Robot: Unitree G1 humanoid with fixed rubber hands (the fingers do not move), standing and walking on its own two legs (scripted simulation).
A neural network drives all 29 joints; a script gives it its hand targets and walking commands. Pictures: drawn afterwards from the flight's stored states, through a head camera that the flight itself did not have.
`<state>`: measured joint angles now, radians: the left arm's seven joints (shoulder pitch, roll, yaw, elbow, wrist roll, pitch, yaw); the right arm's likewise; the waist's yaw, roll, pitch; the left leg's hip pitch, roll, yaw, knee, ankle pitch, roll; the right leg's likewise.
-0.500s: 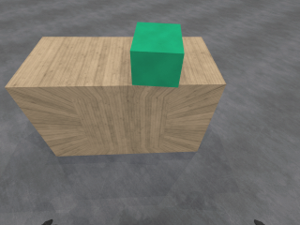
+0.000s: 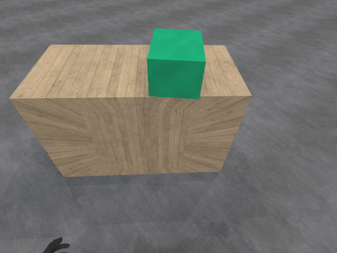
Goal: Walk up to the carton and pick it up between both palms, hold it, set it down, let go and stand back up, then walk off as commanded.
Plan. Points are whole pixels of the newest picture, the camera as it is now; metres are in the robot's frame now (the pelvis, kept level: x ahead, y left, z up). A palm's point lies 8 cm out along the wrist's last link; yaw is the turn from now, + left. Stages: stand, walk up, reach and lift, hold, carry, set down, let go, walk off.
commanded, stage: stand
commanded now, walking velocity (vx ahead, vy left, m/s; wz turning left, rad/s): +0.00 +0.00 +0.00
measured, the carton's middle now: (176, 62) +0.90 -0.04 +0.00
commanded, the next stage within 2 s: none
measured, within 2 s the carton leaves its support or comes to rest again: neither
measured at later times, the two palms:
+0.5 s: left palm out of the picture +0.12 +0.30 -0.10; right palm out of the picture +0.09 -0.31 -0.10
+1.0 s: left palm out of the picture +0.11 +0.30 -0.10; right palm out of the picture +0.07 -0.31 -0.10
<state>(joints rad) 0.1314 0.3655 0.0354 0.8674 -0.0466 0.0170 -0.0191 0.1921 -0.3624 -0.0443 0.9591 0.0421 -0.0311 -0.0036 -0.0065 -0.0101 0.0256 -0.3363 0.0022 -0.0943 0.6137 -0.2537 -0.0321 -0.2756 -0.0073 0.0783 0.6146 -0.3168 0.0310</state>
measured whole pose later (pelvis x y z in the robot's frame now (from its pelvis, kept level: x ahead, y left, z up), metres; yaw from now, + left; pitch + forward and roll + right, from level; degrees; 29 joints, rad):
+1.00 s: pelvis +0.00 +0.00 +0.01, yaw +0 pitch +0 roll +0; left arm 0.13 0.37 0.04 0.93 -0.05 0.00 -0.01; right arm 0.14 -0.36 -0.04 1.06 0.04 -0.03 0.01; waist -0.01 -0.01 0.03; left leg -0.33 0.00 -0.09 0.56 -0.22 -0.03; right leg -0.27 -0.01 0.08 0.56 -0.28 0.04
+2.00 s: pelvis +0.00 +0.00 +0.01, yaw +0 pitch +0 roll +0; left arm 0.13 0.37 0.04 0.93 -0.05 0.00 -0.01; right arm 0.14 -0.36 -0.04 1.06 0.04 -0.03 0.01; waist -0.01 -0.01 0.03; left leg -0.33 0.00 -0.09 0.55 -0.22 -0.04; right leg -0.27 -0.01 0.08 0.55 -0.28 0.04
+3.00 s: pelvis +0.00 +0.00 +0.01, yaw +0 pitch +0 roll +0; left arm 0.13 0.37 0.04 0.93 -0.05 0.00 -0.01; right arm 0.14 -0.36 -0.04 1.06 0.04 -0.03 0.01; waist -0.01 -0.01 0.03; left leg -0.33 0.00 -0.09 0.55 -0.22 -0.04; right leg -0.27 -0.01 0.08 0.55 -0.28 0.04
